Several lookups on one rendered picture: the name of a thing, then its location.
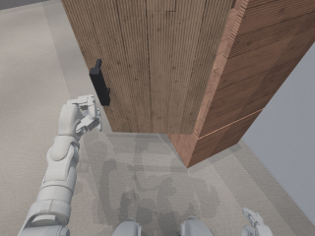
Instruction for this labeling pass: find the left robot upper arm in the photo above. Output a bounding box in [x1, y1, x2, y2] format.
[19, 225, 70, 236]

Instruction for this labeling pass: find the robot right thigh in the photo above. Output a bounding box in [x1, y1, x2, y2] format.
[180, 219, 213, 236]

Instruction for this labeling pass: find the left robot hand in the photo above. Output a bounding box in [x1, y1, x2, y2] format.
[58, 94, 102, 141]

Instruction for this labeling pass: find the left robot forearm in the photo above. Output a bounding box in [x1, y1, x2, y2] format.
[17, 135, 80, 236]

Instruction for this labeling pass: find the right robot hand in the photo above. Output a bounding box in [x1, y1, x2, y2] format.
[241, 207, 274, 236]

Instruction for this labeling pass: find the right robot shin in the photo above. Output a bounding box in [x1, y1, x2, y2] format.
[187, 216, 198, 220]

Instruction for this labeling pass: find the handle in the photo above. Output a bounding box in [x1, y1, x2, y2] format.
[89, 59, 111, 106]

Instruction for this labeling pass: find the cupboard door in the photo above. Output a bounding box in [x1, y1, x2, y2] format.
[61, 0, 233, 135]

